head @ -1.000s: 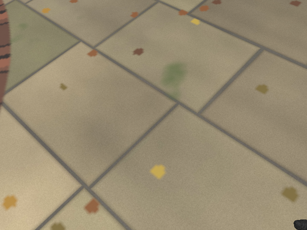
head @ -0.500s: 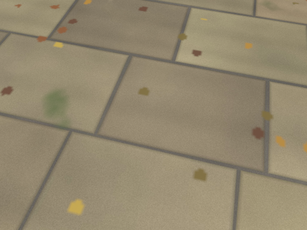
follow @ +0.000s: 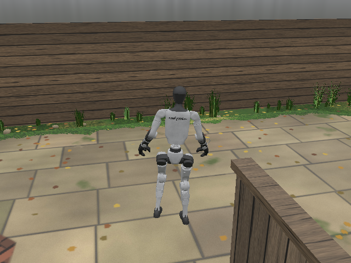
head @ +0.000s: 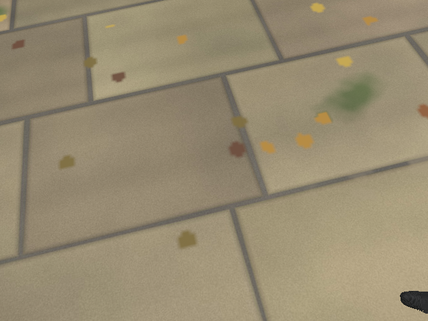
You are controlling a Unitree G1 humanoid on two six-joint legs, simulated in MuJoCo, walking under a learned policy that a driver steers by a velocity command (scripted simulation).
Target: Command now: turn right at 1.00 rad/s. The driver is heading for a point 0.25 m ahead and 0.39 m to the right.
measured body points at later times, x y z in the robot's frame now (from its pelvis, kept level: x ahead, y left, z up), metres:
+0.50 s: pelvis +0.04 +0.03 +0.00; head +0.09 +0.00 +0.45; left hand +0.32 +0.20 -0.09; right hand +0.03 -0.29 -0.10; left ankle +0.09 +0.14 -0.74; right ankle -0.02 -0.11 -0.68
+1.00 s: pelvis +0.16 -0.16 -0.01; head +0.17 -0.18 +0.44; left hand +0.34 +0.05 -0.13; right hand +0.11 -0.47 -0.11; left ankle +0.38 -0.20 -0.70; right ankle -0.04 -0.09 -0.74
